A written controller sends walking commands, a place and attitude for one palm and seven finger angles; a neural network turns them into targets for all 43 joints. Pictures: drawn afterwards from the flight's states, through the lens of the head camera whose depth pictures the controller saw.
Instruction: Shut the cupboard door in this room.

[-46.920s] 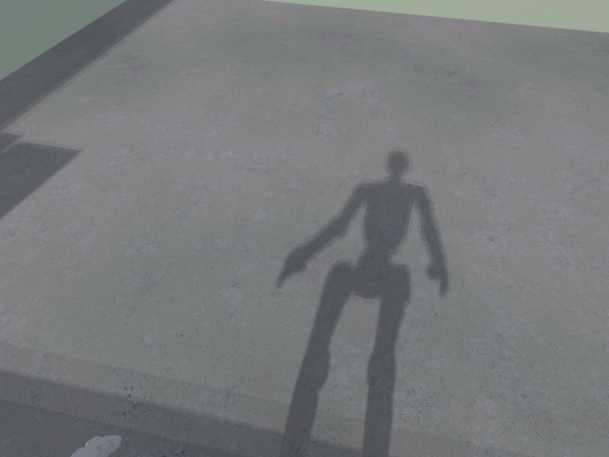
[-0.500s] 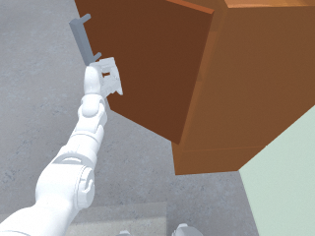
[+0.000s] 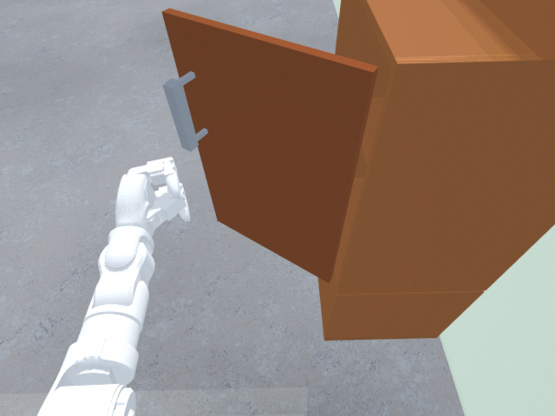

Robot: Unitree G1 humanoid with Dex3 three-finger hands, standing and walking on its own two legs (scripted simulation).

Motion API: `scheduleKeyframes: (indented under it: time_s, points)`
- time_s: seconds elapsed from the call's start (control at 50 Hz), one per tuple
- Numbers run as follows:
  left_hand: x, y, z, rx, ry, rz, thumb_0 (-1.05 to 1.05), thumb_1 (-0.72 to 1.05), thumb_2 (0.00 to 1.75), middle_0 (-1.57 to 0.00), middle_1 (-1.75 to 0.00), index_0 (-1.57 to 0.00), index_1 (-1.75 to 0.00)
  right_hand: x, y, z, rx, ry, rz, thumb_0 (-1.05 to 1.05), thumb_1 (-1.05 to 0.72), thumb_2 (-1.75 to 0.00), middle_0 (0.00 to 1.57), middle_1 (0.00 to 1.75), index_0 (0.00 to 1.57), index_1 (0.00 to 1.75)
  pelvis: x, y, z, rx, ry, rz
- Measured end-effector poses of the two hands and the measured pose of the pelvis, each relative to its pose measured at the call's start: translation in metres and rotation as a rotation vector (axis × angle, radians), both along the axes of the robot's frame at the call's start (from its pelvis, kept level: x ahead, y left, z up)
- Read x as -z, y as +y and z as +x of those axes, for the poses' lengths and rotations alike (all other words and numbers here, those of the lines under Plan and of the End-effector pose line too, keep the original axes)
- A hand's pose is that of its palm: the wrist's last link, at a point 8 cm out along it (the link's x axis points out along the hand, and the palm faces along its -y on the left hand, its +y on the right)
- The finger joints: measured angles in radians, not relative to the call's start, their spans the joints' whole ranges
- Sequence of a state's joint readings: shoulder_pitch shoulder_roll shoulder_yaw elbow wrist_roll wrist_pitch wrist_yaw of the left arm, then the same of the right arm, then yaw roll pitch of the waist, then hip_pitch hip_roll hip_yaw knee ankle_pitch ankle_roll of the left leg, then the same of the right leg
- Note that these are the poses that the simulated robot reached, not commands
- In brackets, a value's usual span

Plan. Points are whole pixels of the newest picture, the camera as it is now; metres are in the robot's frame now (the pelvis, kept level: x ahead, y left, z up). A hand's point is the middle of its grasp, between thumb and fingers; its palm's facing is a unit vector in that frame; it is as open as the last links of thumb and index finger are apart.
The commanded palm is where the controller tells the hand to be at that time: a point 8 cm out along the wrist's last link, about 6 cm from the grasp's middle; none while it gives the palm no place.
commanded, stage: draw the hand back to the body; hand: left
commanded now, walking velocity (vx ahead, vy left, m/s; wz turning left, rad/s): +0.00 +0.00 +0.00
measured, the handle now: (189, 112) +0.65 +0.18 +0.08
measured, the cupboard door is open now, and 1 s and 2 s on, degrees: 56 56 56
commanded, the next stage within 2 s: step back with the hand held close in 1.20 s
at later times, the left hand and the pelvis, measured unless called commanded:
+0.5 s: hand (71, 268) +0.26 +0.23 +0.15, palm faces +0.30 -0.91 -0.27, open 3.8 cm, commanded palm +0.22 +0.27 +0.17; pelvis +0.01 +0.01 +0.02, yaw +2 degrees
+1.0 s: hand out of the picture +0.18 +0.30 +0.18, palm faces +0.51 -0.76 -0.41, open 7.1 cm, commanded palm +0.14 +0.32 +0.20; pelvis +0.01 +0.02 +0.02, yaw +2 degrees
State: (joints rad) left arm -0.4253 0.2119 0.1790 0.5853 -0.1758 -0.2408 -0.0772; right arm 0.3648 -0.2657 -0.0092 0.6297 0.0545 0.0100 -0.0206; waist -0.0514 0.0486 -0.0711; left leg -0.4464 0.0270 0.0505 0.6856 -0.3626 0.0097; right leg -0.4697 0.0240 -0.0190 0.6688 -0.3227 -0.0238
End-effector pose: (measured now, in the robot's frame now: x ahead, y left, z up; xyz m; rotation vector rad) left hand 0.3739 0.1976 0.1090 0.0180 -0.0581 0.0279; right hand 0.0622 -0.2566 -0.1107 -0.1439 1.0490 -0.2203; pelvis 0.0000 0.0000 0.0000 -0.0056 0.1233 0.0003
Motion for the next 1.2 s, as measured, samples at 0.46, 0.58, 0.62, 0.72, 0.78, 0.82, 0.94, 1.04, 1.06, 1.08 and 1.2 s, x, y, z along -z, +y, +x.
scheduleKeyframes:
  time_s: [0.46, 0.58, 0.62, 0.72, 0.78, 0.82, 0.94, 1.04, 1.06, 1.08, 1.2]
  points:
    - [-0.045, 0.073, -0.138, -0.256, 0.01, 0.244, 0.02, 0.9, 0.89, -0.93, -1.1, -0.93, -1.1, -0.063, 0.069, 0.147, -0.239, -0.358, 0.025, 0.01, -0.91, -0.9, 0.21, 0.3, 0.2, 0.3, -0.023, 0.012, 0.011, -0.036, -0.171, 0.001]
    - [-0.061, 0.089, -0.163, -0.324, -0.012, 0.3, 0.02, 0.9, 0.89, -0.77, -0.92, -0.77, -0.92, -0.051, 0.076, 0.139, -0.252, -0.314, 0.042, 0.01, -0.91, -0.9, 0.21, 0.3, 0.2, 0.3, -0.024, 0.016, 0.015, -0.039, -0.182, 0.002]
    - [-0.064, 0.095, -0.17, -0.342, -0.012, 0.318, 0.02, 0.9, 0.89, -0.71, -0.86, -0.72, -0.86, -0.048, 0.075, 0.136, -0.244, -0.298, 0.044, 0.01, -0.91, -0.9, 0.21, 0.3, 0.2, 0.3, -0.024, 0.017, 0.016, -0.038, -0.182, 0.001]
    - [-0.073, 0.108, -0.191, -0.39, -0.015, 0.373, 0.02, 0.9, 0.89, -0.58, -0.71, -0.58, -0.71, -0.044, 0.069, 0.128, -0.221, -0.279, 0.037, 0.01, -0.91, -0.9, 0.21, 0.3, 0.2, 0.3, -0.024, 0.018, 0.018, -0.034, -0.181, -0.001]
    - [-0.081, 0.116, -0.205, -0.421, -0.023, 0.412, 0.02, 0.89, 0.89, -0.5, -0.62, -0.5, -0.62, -0.043, 0.064, 0.125, -0.209, -0.283, 0.028, 0.01, -0.91, -0.9, 0.21, 0.3, 0.2, 0.3, -0.024, 0.018, 0.018, -0.033, -0.181, -0.002]
    - [-0.086, 0.121, -0.215, -0.442, -0.029, 0.439, 0.01, 0.89, 0.89, -0.44, -0.56, -0.45, -0.56, -0.044, 0.061, 0.125, -0.203, -0.289, 0.021, 0.01, -0.91, -0.9, 0.21, 0.3, 0.2, 0.3, -0.024, 0.018, 0.018, -0.033, -0.182, -0.002]
    - [-0.091, 0.131, -0.237, -0.51, -0.037, 0.467, 0.01, 0.89, 0.89, -0.3, -0.41, -0.31, -0.41, -0.047, 0.055, 0.127, -0.213, -0.312, 0.0, 0.01, -0.91, -0.9, 0.21, 0.3, 0.2, 0.3, -0.023, 0.018, 0.014, -0.039, -0.186, -0.001]
    - [-0.083, 0.127, -0.237, -0.518, -0.035, 0.422, 0.01, 0.89, 0.89, -0.24, -0.35, -0.25, -0.35, -0.05, 0.055, 0.129, -0.228, -0.331, -0.012, 0.01, -0.91, -0.9, 0.2, 0.3, 0.2, 0.3, -0.023, 0.016, 0.01, -0.044, -0.189, 0.002]
    - [-0.082, 0.125, -0.236, -0.513, -0.036, 0.415, 0.01, 0.89, 0.89, -0.24, -0.34, -0.24, -0.34, -0.052, 0.056, 0.13, -0.229, -0.336, -0.012, 0.01, -0.91, -0.9, 0.2, 0.3, 0.2, 0.3, -0.023, 0.016, 0.009, -0.043, -0.189, 0.002]
    - [-0.082, 0.124, -0.235, -0.506, -0.039, 0.412, 0.01, 0.89, 0.89, -0.23, -0.33, -0.23, -0.33, -0.053, 0.056, 0.13, -0.228, -0.343, -0.012, 0.01, -0.91, -0.9, 0.21, 0.3, 0.2, 0.3, -0.023, 0.015, 0.009, -0.042, -0.19, 0.002]
    - [-0.086, 0.119, -0.231, -0.476, -0.063, 0.42, 0.01, 0.89, 0.89, -0.22, -0.31, -0.22, -0.31, -0.057, 0.059, 0.13, -0.224, -0.37, -0.002, 0.01, -0.91, -0.9, 0.21, 0.3, 0.2, 0.3, -0.023, 0.012, 0.008, -0.036, -0.195, 0.001]
